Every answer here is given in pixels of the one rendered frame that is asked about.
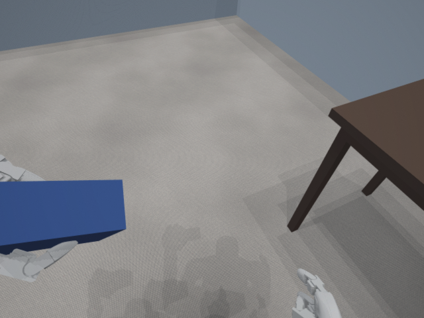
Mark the right robot hand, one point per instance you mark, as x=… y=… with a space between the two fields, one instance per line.
x=323 y=305

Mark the table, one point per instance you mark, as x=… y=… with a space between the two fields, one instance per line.
x=387 y=129

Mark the sponge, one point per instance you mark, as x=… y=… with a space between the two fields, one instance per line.
x=38 y=215

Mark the left robot hand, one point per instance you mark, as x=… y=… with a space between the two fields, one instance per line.
x=21 y=264

